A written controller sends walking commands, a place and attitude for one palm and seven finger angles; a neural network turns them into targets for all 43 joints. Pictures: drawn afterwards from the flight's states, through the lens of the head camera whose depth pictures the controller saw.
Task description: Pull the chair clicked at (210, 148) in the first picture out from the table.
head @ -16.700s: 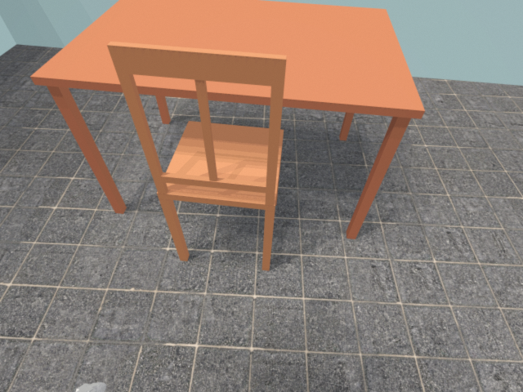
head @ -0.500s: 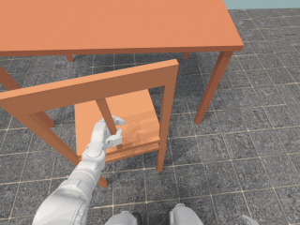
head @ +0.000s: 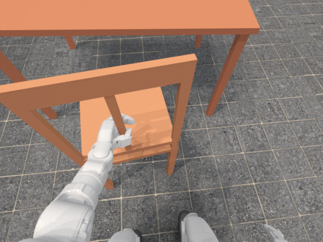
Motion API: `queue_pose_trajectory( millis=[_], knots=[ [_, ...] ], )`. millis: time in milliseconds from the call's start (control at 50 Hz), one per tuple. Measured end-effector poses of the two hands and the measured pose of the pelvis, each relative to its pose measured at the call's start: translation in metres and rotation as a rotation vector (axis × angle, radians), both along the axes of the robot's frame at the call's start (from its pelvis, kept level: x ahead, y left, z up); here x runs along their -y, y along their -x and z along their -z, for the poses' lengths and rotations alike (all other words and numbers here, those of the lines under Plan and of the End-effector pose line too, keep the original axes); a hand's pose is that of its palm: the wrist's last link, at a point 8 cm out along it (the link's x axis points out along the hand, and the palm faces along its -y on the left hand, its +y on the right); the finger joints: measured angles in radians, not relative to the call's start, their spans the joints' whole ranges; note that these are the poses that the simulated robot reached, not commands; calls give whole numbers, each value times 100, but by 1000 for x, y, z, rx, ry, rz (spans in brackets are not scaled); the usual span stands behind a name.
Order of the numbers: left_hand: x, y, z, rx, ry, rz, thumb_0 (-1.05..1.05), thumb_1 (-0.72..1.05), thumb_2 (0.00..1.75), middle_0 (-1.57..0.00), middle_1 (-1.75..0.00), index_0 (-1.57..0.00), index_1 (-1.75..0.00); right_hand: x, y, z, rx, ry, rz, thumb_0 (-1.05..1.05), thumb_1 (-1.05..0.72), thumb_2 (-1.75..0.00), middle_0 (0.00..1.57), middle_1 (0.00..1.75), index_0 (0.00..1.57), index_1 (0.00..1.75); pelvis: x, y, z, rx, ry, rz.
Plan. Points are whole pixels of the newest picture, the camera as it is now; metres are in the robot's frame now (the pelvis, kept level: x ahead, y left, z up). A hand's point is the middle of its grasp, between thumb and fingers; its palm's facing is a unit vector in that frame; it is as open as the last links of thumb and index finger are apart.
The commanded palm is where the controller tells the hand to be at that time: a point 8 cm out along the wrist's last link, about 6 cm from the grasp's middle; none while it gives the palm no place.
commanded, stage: step backward, pulling the chair out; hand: left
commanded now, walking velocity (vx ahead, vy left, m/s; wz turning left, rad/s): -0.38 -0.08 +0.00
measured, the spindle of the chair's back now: (121, 127) +0.41 +0.11 -0.06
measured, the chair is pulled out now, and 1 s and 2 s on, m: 0.25 0.36 0.56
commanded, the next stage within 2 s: stop walking, hand still on the chair in 1.66 s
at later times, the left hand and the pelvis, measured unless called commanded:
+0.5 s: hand (122, 166) +0.30 +0.10 -0.06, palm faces -0.07 -0.98 -0.19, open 5.3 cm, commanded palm +0.31 +0.16 -0.05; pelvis -0.07 +0.00 -0.01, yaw -3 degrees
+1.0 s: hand (120, 178) +0.27 +0.10 -0.06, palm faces -0.04 -0.98 -0.19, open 5.3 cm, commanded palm +0.27 +0.16 -0.05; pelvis -0.11 -0.01 +0.00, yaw -2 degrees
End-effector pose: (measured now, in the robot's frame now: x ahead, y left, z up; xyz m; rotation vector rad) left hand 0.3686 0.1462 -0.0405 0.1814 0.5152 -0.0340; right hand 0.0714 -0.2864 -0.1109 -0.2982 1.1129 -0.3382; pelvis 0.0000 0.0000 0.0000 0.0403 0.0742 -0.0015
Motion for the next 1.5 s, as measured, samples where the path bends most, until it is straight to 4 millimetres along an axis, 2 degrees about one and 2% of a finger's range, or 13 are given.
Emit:
queue_pose_trajectory(
  millis=[180, 260, 420, 600, 740, 840, 900, 1000, 1100, 1240, 1340, 1420, 1500],
  knots=[
    [-1, 28, 0, 21, -24, -25, 2, 69, 79, -25, -115, -49, -145, -29, 30, 21, 33, -126, 39, 1, -91, -89, 20, 30, 21, 30, 9, 24, 8, 25, 23, 28],
    [-2, 42, 0, 18, -20, -35, 2, 69, 79, -26, -115, -49, -145, -32, 49, 24, 23, -129, 41, 1, -91, -89, 21, 30, 21, 30, 5, 39, 8, 27, 20, 20],
    [-8, 72, -1, 18, -17, 2, 2, 70, 78, -24, -116, -49, -145, -31, 88, 17, 13, -77, 46, 1, -91, -89, 20, 30, 21, 30, -8, 60, 8, 48, 34, 38],
    [-8, 92, 0, 30, -32, -34, 3, 67, 80, -27, -116, -49, -145, -25, 97, 27, 33, -110, 29, 1, -91, -89, 20, 30, 21, 30, 7, 80, 13, 61, 24, 31],
    [-10, 102, -1, 16, -19, -15, 3, 68, 79, -25, -117, -49, -145, -19, 105, 13, 29, -49, 2, 1, -91, -89, 20, 30, 21, 30, -6, 92, 7, 25, 23, 0],
    [-12, 108, -1, 13, -15, 8, 3, 69, 78, -23, -119, -49, -145, -26, 111, 7, 21, -39, -6, 1, -91, -89, 20, 30, 20, 30, -10, 100, 4, 31, 24, 19],
    [-12, 111, -1, 12, -16, -2, 3, 69, 78, -24, -119, -49, -145, -33, 114, 10, 13, -76, -12, 1, -91, -89, 20, 30, 20, 30, -4, 100, 4, 30, 34, 25],
    [-11, 116, -2, 11, -24, -33, 4, 68, 80, -26, -117, -49, -145, -35, 121, 18, 14, -130, -2, 1, -91, -89, 20, 30, 21, 30, 7, 114, 3, 30, 53, 29],
    [-9, 125, -2, 5, -20, -40, 4, 68, 79, -25, -116, -49, -145, -25, 135, 18, 19, -96, 16, 1, -91, -89, 21, 30, 21, 30, 3, 131, 4, 13, 43, 13],
    [-12, 148, -3, 5, -12, 4, 3, 70, 77, -22, -117, -49, -145, -20, 160, 4, -3, -25, 16, 1, -91, -89, 20, 30, 21, 30, -10, 152, 1, 15, 18, 28],
    [-12, 168, -3, 6, -17, -5, 3, 69, 78, -23, -117, -49, -145, -28, 173, 9, -16, -85, -3, 1, -91, -89, 20, 30, 20, 30, -2, 160, -1, 10, 35, 52],
    [-9, 181, -3, 0, -21, -33, 4, 69, 78, -25, -115, -49, -145, -31, 185, 14, -5, -134, 13, 1, -91, -89, 20, 30, 21, 30, 6, 177, -4, 27, 60, 54],
    [-7, 195, -5, -16, -19, -38, 4, 69, 78, -24, -113, -49, -145, -26, 199, 12, 14, -115, 28, 1, -91, -89, 21, 30, 21, 30, 4, 193, -5, 17, 38, 45]
  ],
)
